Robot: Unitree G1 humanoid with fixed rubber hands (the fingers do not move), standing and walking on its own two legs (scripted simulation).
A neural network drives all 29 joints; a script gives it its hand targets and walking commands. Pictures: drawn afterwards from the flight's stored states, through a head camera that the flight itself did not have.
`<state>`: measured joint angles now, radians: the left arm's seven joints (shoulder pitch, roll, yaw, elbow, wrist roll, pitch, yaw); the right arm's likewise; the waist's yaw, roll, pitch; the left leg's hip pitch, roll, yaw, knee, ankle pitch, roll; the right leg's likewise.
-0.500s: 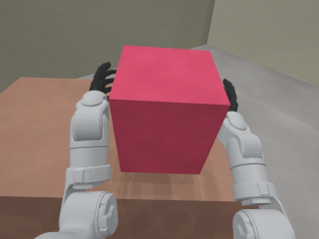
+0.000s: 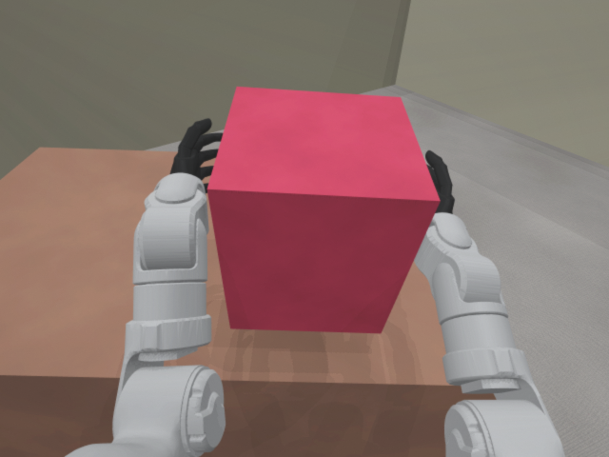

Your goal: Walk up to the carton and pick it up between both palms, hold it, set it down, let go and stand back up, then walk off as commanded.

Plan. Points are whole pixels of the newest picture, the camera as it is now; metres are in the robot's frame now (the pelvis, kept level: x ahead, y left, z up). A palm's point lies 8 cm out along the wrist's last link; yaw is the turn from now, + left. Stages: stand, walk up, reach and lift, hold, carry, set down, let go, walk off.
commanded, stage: hold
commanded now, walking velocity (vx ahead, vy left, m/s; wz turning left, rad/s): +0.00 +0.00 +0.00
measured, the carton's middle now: (312, 216) +0.38 -0.01 +0.18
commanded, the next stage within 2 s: none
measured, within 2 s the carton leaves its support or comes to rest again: neither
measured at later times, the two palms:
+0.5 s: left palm (189, 182) +0.37 +0.14 +0.24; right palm (432, 214) +0.35 -0.16 +0.20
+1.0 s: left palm (188, 182) +0.37 +0.14 +0.24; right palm (432, 214) +0.35 -0.16 +0.20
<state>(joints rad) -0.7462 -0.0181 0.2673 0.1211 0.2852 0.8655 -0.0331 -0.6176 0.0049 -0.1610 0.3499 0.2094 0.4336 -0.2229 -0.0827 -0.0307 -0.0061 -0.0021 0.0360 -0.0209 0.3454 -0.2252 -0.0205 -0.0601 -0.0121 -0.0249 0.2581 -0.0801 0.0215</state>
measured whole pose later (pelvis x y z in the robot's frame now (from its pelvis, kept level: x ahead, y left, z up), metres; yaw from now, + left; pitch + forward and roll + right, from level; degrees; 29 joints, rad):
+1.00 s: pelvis +0.00 +0.00 +0.00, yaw +0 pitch -7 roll -1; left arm -0.75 -0.02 0.27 0.12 0.29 0.87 -0.03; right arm -0.62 0.00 -0.16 0.35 0.21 0.43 -0.22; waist -0.08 -0.03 -0.01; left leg 0.00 0.04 -0.02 0.35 -0.23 -0.02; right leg -0.06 -0.01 -0.02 0.26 -0.08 0.02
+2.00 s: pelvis +0.00 +0.00 +0.00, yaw +0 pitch -7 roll -1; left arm -0.75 -0.02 0.27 0.12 0.29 0.87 -0.03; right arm -0.62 0.00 -0.16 0.35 0.21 0.43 -0.22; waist -0.08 -0.03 -0.01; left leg 0.00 0.04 -0.02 0.35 -0.23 -0.02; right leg -0.06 -0.01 -0.02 0.26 -0.08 0.02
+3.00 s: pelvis +0.00 +0.00 +0.00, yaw +0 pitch -7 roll -1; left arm -0.75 -0.02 0.27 0.12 0.29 0.87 -0.03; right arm -0.62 0.00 -0.16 0.34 0.21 0.43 -0.23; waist -0.08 -0.03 -0.01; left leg 0.00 0.04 -0.02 0.35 -0.23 -0.02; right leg -0.06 -0.01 -0.02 0.26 -0.08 0.02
